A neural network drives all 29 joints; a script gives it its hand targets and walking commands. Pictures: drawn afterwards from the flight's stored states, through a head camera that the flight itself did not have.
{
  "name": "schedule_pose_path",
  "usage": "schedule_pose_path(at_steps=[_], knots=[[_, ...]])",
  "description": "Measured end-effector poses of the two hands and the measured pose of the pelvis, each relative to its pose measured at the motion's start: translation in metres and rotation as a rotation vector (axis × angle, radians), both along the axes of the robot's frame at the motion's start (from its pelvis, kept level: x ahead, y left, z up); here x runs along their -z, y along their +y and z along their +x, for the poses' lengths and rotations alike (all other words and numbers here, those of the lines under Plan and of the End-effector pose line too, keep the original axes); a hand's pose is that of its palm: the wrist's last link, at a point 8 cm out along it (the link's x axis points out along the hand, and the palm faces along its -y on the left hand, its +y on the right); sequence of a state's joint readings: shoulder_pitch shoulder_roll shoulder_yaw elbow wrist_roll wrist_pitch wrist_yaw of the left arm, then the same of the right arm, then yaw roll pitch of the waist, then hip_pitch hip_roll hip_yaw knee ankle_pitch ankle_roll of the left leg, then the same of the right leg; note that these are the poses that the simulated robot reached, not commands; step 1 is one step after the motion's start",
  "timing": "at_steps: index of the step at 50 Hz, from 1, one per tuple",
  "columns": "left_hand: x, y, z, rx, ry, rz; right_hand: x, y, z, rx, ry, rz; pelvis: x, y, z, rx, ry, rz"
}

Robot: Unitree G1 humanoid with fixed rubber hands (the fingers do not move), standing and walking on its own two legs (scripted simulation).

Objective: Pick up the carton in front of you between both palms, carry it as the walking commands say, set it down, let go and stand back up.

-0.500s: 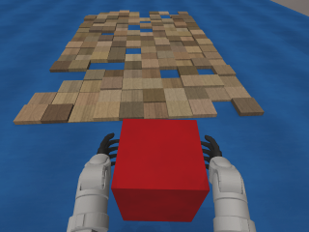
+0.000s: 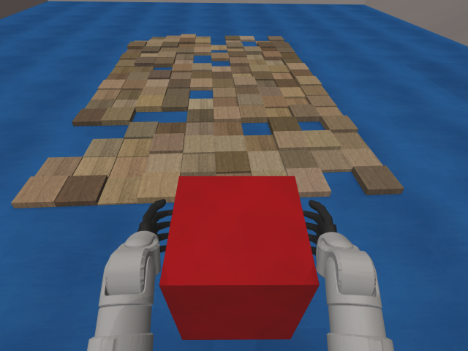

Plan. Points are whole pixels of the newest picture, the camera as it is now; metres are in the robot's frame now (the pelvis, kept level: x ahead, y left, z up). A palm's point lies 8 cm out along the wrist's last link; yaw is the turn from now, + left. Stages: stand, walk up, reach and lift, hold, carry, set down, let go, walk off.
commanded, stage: carry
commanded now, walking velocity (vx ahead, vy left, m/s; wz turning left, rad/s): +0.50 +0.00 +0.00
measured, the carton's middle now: (236, 260) +0.29 +0.01 +0.02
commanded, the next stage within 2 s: none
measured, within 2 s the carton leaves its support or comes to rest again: neither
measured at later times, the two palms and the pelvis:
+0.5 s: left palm (177, 151) +0.52 +0.15 +0.10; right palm (307, 157) +0.51 -0.15 +0.11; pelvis +0.25 +0.01 +0.02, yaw +0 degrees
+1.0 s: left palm (198, 96) +0.82 +0.14 +0.10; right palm (292, 99) +0.84 -0.16 +0.10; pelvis +0.57 -0.03 +0.02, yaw +3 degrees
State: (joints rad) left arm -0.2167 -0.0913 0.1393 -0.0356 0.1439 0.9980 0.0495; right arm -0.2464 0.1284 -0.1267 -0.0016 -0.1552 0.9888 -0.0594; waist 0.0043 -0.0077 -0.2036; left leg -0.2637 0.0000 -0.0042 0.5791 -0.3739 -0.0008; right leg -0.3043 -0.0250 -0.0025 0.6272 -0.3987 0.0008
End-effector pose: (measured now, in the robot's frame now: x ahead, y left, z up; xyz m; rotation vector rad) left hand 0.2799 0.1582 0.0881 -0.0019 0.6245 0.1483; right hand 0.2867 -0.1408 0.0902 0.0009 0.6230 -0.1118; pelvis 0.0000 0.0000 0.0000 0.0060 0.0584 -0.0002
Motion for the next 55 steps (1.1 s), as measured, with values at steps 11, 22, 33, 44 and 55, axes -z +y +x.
schedule_pose_path(at_steps=[11, 22, 33, 44, 55], knots=[[0.005, 0.004, 0.072, -0.073, 0.086, -0.065, 0.002, 0.004, 0.083, 0.013, 0.09, 0.042, -0.004, -0.001, 0.094, -0.042, 0.057, 0.016], [-0.014, 0.0, 0.204, 0.002, 0.092, -0.067, -0.012, 0.0, 0.187, 0.087, 0.092, 0.04, -0.016, 0.015, 0.211, 0.006, 0.052, -0.032], [0.015, -0.025, 0.349, -0.038, 0.07, -0.041, 0.019, -0.025, 0.35, 0.036, 0.074, 0.058, 0.016, -0.022, 0.368, -0.041, -0.008, -0.039], [0.006, -0.022, 0.452, -0.127, 0.159, -0.035, 0.014, -0.021, 0.477, -0.062, 0.165, 0.044, -0.021, -0.039, 0.492, -0.063, 0.013, 0.021], [-0.024, -0.011, 0.629, -0.051, -0.003, -0.044, -0.018, -0.011, 0.632, 0.021, 0.0, 0.054, -0.006, -0.01, 0.649, -0.036, -0.002, 0.006]])
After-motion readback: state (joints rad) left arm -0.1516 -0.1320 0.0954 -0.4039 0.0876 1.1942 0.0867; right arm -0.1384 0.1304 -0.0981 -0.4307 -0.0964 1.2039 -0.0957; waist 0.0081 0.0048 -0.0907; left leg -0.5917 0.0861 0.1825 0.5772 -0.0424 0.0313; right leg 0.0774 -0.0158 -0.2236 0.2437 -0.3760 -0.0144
